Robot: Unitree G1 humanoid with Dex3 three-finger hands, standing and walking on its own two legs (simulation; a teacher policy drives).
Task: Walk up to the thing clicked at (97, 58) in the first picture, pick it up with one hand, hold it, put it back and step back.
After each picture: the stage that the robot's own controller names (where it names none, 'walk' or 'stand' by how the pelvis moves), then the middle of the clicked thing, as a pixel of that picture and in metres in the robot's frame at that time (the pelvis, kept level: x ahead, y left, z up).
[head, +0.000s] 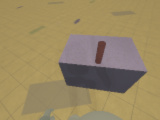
stand; (99, 53) +0.65 -0.05 -0.05
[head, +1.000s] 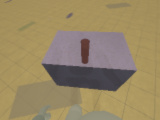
walk; (85, 52) +0.57 +0.10 -0.02
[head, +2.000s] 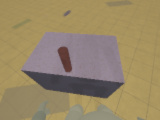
stand; (66, 61) +0.44 +0.22 -0.01
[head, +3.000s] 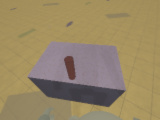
stand; (70, 69) +0.43 +0.20 -0.04
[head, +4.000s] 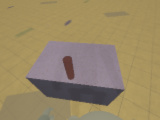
stand; (69, 69) +0.43 +0.21 -0.05
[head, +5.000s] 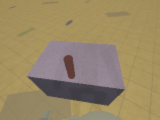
stand; (70, 68) +0.43 +0.20 -0.05
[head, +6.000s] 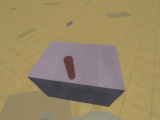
stand; (70, 69) +0.43 +0.20 -0.05
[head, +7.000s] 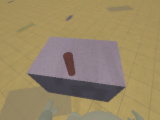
rise first; (70, 65) +0.44 +0.20 -0.04
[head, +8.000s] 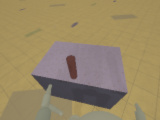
rise first; (72, 68) +0.44 +0.20 -0.04
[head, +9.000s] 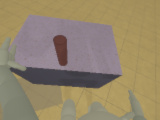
go down; (62, 53) +0.46 +0.19 +0.03
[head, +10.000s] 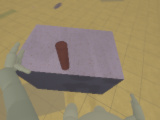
go down; (63, 57) +0.45 +0.19 +0.03
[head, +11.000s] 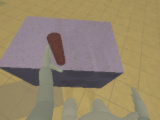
close in; (58, 52) +0.46 +0.20 +0.06
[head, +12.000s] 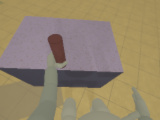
lift; (59, 54) +0.44 +0.19 +0.06
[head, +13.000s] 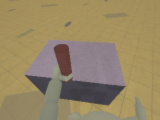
lift; (65, 65) +0.33 +0.17 +0.15
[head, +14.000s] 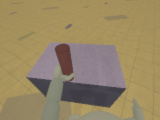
hold; (66, 65) +0.32 +0.17 +0.16
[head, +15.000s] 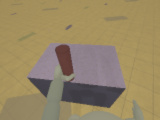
hold; (66, 65) +0.32 +0.17 +0.16
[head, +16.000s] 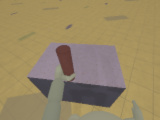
crouch; (67, 66) +0.33 +0.16 +0.15
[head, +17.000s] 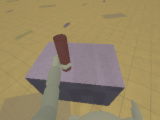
crouch; (63, 55) +0.40 +0.19 +0.17
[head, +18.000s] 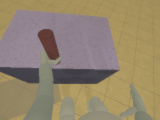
lower; (51, 50) +0.46 +0.21 +0.05
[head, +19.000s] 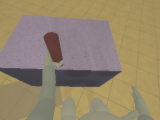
lower; (55, 53) +0.45 +0.20 +0.06
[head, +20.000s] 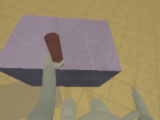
lower; (56, 53) +0.45 +0.20 +0.06
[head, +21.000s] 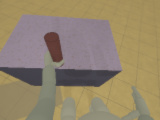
lower; (56, 52) +0.45 +0.20 +0.06
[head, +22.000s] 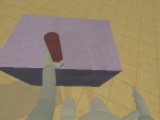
loosen; (56, 52) +0.45 +0.20 +0.06
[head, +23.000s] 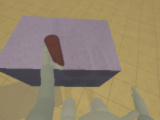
withdraw; (56, 54) +0.44 +0.19 +0.06
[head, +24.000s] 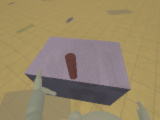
sink last; (72, 67) +0.41 +0.18 +0.00
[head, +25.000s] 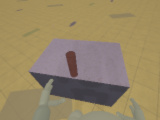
stand; (72, 65) +0.44 +0.19 +0.01
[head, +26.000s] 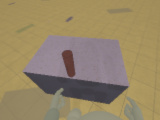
stand; (69, 65) +0.42 +0.19 +0.02
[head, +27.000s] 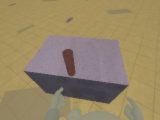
stand; (69, 64) +0.43 +0.19 +0.02
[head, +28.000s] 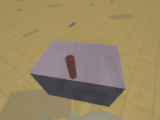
stand; (71, 68) +0.44 +0.19 -0.03
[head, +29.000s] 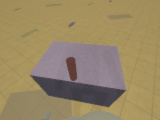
stand; (72, 70) +0.42 +0.18 -0.05
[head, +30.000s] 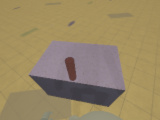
stand; (71, 70) +0.42 +0.19 -0.05
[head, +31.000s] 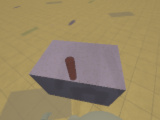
stand; (71, 69) +0.42 +0.19 -0.05
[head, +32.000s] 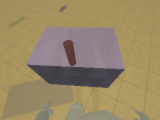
walk; (70, 54) +0.50 +0.20 -0.02
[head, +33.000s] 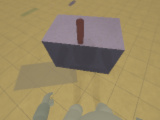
walk; (80, 33) +0.77 +0.17 -0.01
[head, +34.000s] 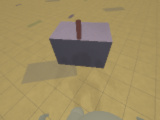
stand; (78, 30) +1.05 +0.27 -0.03
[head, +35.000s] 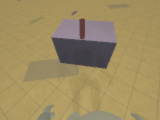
stand; (82, 29) +1.03 +0.19 -0.04
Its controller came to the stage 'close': yes
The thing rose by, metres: 0.20
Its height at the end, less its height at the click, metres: +0.00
